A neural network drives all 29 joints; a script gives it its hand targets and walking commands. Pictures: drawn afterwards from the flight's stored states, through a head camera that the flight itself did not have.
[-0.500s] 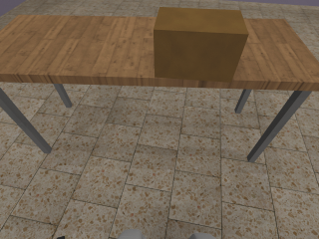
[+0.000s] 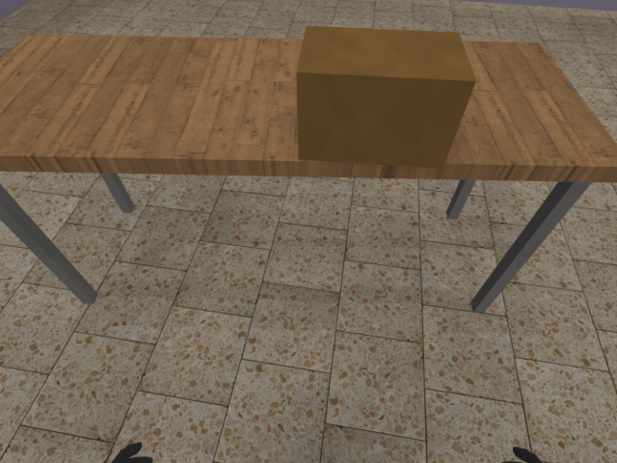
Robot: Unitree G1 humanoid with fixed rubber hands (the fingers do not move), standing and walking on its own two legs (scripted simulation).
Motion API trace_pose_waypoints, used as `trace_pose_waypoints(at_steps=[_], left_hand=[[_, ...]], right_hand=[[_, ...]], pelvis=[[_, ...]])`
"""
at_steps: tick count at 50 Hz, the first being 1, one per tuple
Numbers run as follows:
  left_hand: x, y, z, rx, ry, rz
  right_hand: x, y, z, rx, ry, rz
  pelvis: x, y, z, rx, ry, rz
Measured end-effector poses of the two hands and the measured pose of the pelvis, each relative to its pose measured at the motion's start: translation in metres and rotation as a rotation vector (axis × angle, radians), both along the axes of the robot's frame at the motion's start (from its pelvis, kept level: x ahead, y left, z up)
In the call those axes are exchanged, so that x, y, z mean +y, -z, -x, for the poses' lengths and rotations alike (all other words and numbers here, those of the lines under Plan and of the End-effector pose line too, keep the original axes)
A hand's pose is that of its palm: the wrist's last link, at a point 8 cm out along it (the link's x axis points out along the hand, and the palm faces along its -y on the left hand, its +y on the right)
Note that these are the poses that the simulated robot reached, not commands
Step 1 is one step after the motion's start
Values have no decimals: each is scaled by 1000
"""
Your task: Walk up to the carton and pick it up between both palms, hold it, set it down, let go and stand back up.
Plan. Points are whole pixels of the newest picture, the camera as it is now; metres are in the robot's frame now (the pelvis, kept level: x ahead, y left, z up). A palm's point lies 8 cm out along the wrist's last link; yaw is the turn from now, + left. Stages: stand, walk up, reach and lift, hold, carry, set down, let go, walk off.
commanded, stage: walk up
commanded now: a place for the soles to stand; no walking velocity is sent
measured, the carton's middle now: (375, 98) +0.75 -0.10 +0.05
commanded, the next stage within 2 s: none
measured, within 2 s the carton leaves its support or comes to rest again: neither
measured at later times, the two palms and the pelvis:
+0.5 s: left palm out of the picture +0.12 +0.26 -0.13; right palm out of the picture +0.09 -0.40 -0.13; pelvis +0.08 -0.07 -0.03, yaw -1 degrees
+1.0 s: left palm (206, 340) +0.32 +0.20 -0.13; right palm (616, 392) +0.24 -0.46 -0.15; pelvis +0.23 -0.13 -0.05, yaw -1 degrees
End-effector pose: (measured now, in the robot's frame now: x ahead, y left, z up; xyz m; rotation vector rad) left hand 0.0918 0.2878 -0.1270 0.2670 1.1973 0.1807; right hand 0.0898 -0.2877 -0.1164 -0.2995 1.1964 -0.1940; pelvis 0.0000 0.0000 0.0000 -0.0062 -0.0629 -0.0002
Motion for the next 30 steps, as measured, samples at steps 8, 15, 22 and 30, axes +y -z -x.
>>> trace_pose_waypoints(at_steps=[8, 15, 22, 30], left_hand=[[4, -1, 5, 37, 44, -3], [-3, -10, -18, 20, 82, -57], [-19, -6, -26, -51, 5, -96], [-31, 18, -42, -1, -10, -44]], right_hand=[[-16, -7, 11, -49, 37, 15], [-75, 0, 45, 18, 122, 63], [-113, 15, 23, 78, 100, 96], [-108, 6, -52, -37, 24, 97]], pelvis=[[-7, 1, -9, 9, 35, -18], [-39, 11, -33, -13, 69, -29], [-63, 26, -63, -35, 39, 15], [-66, 31, -107, -42, 6, -2]])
